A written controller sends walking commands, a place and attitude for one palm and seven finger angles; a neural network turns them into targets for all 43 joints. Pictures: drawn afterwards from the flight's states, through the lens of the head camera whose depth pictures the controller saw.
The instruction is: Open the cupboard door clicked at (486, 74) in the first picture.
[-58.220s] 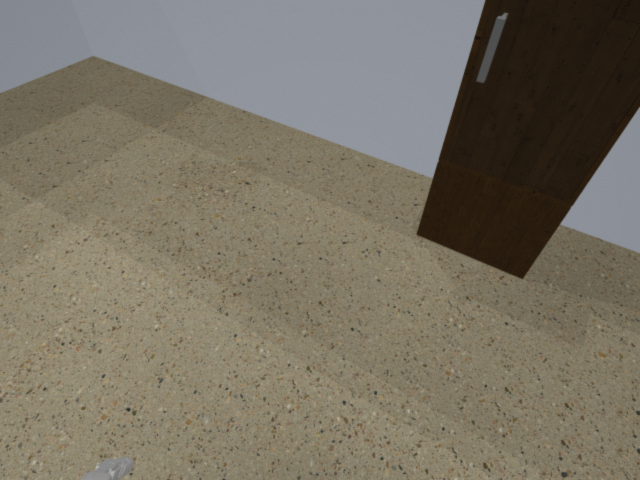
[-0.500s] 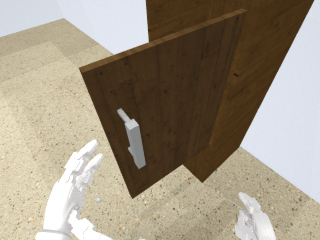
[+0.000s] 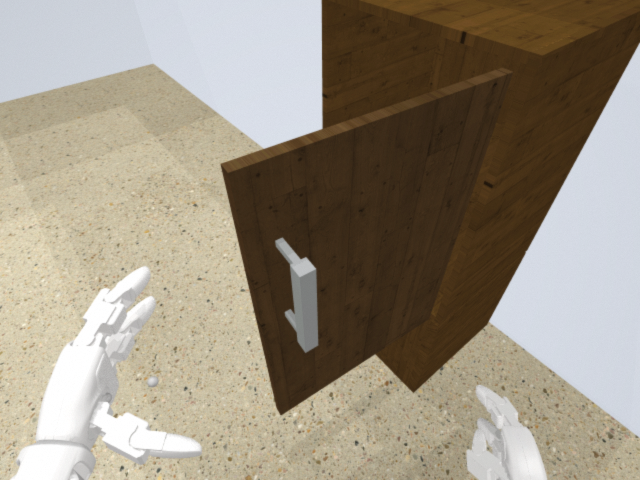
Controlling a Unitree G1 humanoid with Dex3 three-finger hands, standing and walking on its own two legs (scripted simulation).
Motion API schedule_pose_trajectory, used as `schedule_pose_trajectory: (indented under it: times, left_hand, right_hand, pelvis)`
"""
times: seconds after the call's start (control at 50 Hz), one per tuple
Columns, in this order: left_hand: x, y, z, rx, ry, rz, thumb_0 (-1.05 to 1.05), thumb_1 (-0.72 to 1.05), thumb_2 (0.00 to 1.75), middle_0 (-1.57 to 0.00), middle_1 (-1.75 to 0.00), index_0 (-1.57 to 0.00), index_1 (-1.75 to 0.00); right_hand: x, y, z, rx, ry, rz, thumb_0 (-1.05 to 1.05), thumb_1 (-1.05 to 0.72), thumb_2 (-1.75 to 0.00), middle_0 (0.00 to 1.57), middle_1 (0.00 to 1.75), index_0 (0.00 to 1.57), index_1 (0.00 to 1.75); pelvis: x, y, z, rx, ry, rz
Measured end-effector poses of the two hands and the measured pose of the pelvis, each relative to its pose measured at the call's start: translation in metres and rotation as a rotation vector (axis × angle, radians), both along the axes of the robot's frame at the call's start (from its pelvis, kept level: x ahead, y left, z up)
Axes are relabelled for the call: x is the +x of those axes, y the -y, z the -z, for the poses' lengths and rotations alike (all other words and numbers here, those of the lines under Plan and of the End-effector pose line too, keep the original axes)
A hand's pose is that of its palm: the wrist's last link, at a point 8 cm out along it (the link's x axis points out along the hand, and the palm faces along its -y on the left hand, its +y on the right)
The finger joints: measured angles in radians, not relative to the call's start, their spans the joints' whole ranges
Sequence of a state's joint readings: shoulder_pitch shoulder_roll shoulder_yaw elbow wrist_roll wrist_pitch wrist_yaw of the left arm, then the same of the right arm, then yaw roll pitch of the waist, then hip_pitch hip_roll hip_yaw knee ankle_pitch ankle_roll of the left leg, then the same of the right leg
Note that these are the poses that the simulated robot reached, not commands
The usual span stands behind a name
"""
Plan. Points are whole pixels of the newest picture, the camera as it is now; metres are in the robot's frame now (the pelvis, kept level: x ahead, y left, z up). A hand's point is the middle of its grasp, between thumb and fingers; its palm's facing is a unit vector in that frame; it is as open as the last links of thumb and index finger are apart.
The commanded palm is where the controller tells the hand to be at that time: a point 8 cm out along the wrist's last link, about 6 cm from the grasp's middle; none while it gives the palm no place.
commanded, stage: draw the hand back to the body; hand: left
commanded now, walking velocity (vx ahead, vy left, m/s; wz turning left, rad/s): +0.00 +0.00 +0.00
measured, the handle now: (296, 297) +0.32 +0.07 +0.08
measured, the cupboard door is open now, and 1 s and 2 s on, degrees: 84 84 84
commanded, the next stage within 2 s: step back with the hand held close in 0.98 s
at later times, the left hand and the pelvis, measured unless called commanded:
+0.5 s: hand (81, 318) +0.22 +0.26 +0.16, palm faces +0.36 -0.85 -0.38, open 10.3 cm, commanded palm +0.17 +0.31 +0.18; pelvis +0.02 +0.02 +0.03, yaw -2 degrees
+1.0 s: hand (85, 310) +0.21 +0.25 +0.18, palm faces +0.41 -0.82 -0.39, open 7.4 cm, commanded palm +0.17 +0.29 +0.19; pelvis +0.02 +0.00 +0.03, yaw -2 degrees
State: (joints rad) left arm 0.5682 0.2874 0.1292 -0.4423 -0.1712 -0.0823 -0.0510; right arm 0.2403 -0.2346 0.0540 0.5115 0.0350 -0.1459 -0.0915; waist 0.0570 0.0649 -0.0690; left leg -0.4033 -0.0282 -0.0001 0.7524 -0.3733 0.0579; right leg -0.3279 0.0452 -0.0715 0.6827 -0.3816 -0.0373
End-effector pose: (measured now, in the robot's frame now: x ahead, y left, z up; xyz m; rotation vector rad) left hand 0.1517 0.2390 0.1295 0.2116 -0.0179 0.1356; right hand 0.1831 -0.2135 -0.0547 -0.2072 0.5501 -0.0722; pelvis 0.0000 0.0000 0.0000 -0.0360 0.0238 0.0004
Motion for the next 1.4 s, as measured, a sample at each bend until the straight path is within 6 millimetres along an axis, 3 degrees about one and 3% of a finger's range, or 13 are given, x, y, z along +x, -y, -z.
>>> schedule_pose_trajectory:
  times: [0.16, 0.32, 0.62, 0.74, 0.86, 1.18, 1.4]
  left_hand:
    - [0.002, -0.020, -0.012, 0.092, -0.015, -0.123, -0.01, -0.16, 0.44, -0.17, -0.30, -0.17, -0.30]
    - [0.013, -0.044, -0.036, 0.172, 0.038, -0.178, -0.01, 0.11, 0.56, -0.18, -0.30, -0.18, -0.30]
    - [0.027, -0.070, -0.066, 0.249, 0.121, -0.259, 0.00, 0.63, 0.78, -0.20, -0.30, -0.20, -0.30]
    - [0.027, -0.068, -0.069, 0.244, 0.128, -0.282, 0.01, 0.80, 0.85, -0.21, -0.30, -0.21, -0.30]
    - [0.026, -0.055, -0.057, 0.215, 0.081, -0.261, 0.01, 0.86, 0.88, -0.21, -0.30, -0.21, -0.30]
    - [0.019, -0.042, -0.073, 0.267, 0.140, -0.263, 0.01, 0.89, 0.90, -0.21, -0.30, -0.22, -0.30]
    - [0.017, -0.034, -0.064, 0.319, 0.094, -0.138, 0.01, 0.89, 0.90, -0.21, -0.30, -0.22, -0.30]
  right_hand:
    - [-0.002, -0.018, -0.004, -0.005, -0.060, -0.013, 0.02, -0.90, -0.90, 0.20, 0.30, 0.20, 0.30]
    - [0.000, -0.025, -0.002, -0.002, -0.106, -0.017, 0.02, -0.90, -0.90, 0.20, 0.30, 0.20, 0.30]
    - [0.011, -0.010, -0.006, -0.016, -0.141, -0.001, 0.02, -0.90, -0.90, 0.20, 0.30, 0.20, 0.30]
    - [0.012, -0.003, -0.005, -0.005, -0.149, 0.003, 0.02, -0.90, -0.90, 0.20, 0.30, 0.20, 0.30]
    - [0.008, 0.005, -0.004, -0.006, -0.158, 0.012, 0.02, -0.90, -0.90, 0.20, 0.30, 0.20, 0.30]
    - [0.001, 0.025, -0.002, 0.007, -0.156, 0.033, 0.02, -0.90, -0.90, 0.20, 0.30, 0.20, 0.30]
    - [-0.034, 0.047, -0.005, -0.034, -0.203, 0.162, 0.02, -0.90, -0.90, 0.20, 0.30, 0.20, 0.30]
  pelvis:
    - [0.005, -0.012, -0.014, 0.004, 0.041, 0.008]
    - [0.015, -0.021, -0.021, 0.011, 0.066, 0.018]
    - [0.025, -0.018, -0.027, 0.015, 0.078, 0.028]
    - [0.024, -0.012, -0.028, 0.018, 0.082, 0.028]
    - [0.023, -0.005, -0.028, 0.020, 0.083, 0.029]
    - [0.013, 0.014, -0.028, 0.018, 0.079, 0.026]
    - [-0.008, 0.006, -0.025, 0.017, 0.029, 0.052]
